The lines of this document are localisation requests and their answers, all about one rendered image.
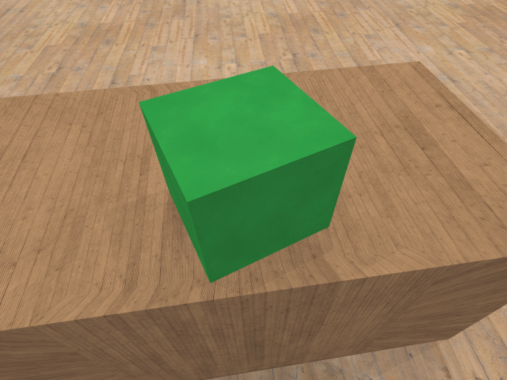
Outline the carton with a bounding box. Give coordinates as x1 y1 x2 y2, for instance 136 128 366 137
139 66 356 283

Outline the pedestal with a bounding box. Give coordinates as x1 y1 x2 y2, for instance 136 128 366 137
0 61 507 380

